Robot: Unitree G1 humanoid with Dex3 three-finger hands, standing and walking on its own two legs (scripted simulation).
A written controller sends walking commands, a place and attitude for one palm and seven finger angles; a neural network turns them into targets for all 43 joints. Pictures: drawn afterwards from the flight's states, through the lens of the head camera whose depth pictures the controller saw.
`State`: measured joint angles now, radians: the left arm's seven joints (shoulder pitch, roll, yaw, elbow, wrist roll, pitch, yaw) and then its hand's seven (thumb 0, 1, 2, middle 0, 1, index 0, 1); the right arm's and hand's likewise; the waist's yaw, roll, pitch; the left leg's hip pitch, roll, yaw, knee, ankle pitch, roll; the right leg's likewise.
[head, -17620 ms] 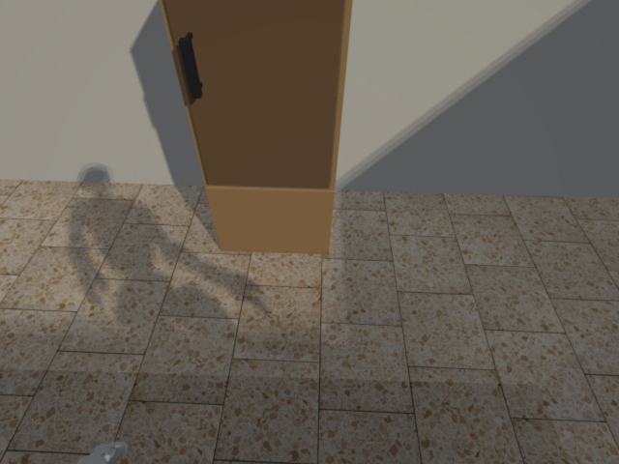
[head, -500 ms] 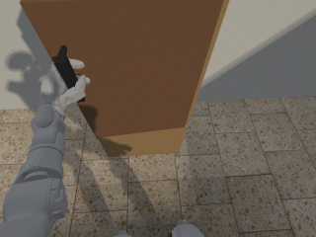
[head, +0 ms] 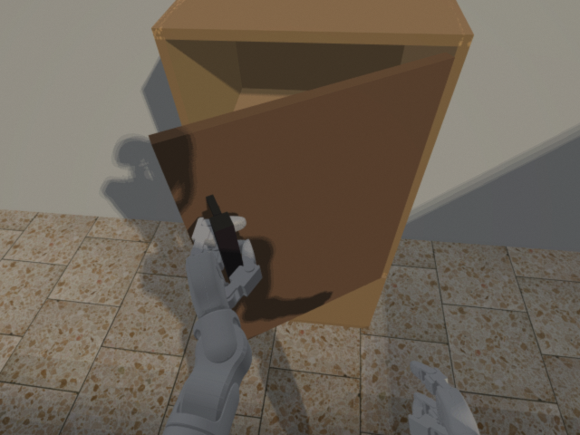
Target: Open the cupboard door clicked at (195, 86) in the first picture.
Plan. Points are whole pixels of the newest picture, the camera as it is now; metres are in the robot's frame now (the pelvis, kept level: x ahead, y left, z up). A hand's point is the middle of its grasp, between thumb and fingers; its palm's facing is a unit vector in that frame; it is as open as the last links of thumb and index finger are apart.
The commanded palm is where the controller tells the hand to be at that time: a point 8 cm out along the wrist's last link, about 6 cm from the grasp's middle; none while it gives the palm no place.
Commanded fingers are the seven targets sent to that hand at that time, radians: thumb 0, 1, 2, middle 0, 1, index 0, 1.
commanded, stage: pull the door open along its arc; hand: left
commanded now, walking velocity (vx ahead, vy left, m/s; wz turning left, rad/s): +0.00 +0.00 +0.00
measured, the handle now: (225, 243) +0.36 +0.11 +0.07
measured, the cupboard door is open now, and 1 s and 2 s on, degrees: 32 39 41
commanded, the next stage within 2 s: open thumb and fingers to let go in 0.18 s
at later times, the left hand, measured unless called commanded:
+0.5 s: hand (269, 296) +0.28 +0.04 +0.08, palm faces +0.36 -0.93 -0.02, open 7.0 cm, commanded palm +0.23 +0.09 +0.07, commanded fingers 0.00 0.06 0.54 -0.34 -1.26 -0.34 -1.26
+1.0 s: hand (267, 296) +0.28 +0.05 +0.08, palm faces +0.29 -0.96 -0.01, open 14.5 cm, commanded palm +0.24 +0.09 +0.07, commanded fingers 0.00 -0.50 0.30 -0.17 -0.45 -0.17 -0.45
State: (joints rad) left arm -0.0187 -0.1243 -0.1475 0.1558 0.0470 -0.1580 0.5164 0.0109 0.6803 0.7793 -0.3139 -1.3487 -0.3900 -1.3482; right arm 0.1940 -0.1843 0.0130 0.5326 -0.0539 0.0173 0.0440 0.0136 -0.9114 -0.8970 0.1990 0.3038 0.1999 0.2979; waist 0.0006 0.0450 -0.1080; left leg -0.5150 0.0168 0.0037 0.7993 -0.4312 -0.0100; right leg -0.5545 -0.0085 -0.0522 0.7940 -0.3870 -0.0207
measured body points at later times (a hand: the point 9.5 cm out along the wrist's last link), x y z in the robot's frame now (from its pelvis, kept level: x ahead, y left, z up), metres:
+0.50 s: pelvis -0.01 -0.03 +0.00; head +0.00 -0.06 +0.45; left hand +0.25 +0.09 +0.08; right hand +0.17 -0.25 -0.10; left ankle -0.02 +0.12 -0.71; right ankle +0.01 -0.11 -0.71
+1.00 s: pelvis -0.02 -0.01 +0.00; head -0.01 -0.02 +0.45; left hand +0.26 +0.10 +0.08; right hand +0.16 -0.22 -0.10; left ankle -0.02 +0.12 -0.71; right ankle +0.01 -0.11 -0.71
